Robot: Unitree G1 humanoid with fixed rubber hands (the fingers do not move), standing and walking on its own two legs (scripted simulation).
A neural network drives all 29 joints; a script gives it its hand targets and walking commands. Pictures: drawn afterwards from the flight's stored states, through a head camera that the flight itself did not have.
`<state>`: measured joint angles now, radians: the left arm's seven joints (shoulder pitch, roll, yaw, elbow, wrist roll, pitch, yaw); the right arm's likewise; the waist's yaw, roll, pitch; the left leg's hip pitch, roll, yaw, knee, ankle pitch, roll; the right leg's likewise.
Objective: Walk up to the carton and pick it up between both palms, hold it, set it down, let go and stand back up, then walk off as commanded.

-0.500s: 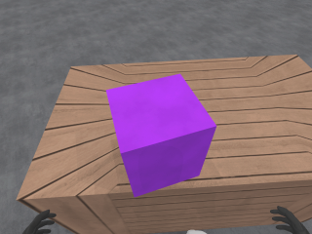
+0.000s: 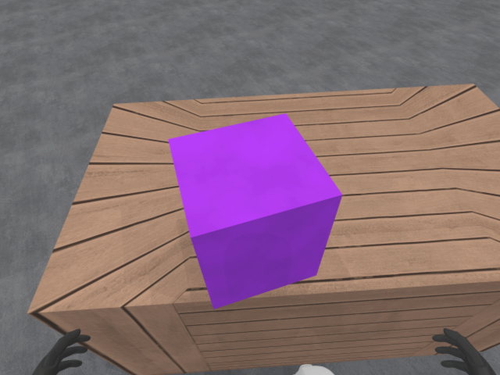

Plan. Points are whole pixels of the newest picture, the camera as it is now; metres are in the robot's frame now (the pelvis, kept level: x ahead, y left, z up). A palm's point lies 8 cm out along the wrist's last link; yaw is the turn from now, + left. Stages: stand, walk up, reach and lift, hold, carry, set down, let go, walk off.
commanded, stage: walk up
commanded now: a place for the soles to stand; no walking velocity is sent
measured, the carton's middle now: (249, 213) +0.39 +0.01 +0.03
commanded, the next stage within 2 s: reach and lift in 0.76 s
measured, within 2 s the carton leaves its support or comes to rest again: neither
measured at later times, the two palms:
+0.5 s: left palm out of the picture +0.12 +0.31 -0.05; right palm out of the picture +0.09 -0.34 -0.07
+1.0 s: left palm (86, 370) +0.16 +0.27 -0.05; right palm out of the picture +0.12 -0.33 -0.07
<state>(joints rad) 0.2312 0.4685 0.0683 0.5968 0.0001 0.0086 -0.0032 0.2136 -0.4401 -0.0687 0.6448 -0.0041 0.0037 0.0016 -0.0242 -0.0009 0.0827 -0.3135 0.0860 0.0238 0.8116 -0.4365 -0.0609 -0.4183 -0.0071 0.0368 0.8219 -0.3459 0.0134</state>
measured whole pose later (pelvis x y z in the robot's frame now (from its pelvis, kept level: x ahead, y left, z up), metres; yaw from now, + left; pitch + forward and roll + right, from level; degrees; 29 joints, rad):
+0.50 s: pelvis -0.02 -0.01 +0.01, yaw +0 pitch -3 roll +1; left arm 0.21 0.43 0.06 0.68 0.00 0.00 -0.01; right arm 0.19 -0.44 -0.07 0.77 0.00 0.01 0.02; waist -0.02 0.00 0.08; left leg -0.31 0.08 0.02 0.71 -0.35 -0.06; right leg -0.42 -0.01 0.03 0.73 -0.26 0.00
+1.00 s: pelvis -0.01 -0.01 +0.01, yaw +0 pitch -2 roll +1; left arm 0.09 0.30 0.06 0.54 0.00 0.31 0.04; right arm 0.13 -0.43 -0.12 0.87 -0.08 -0.22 0.06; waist -0.02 0.03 0.09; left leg -0.31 0.09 0.02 0.70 -0.35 -0.04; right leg -0.41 -0.01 0.03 0.71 -0.27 0.00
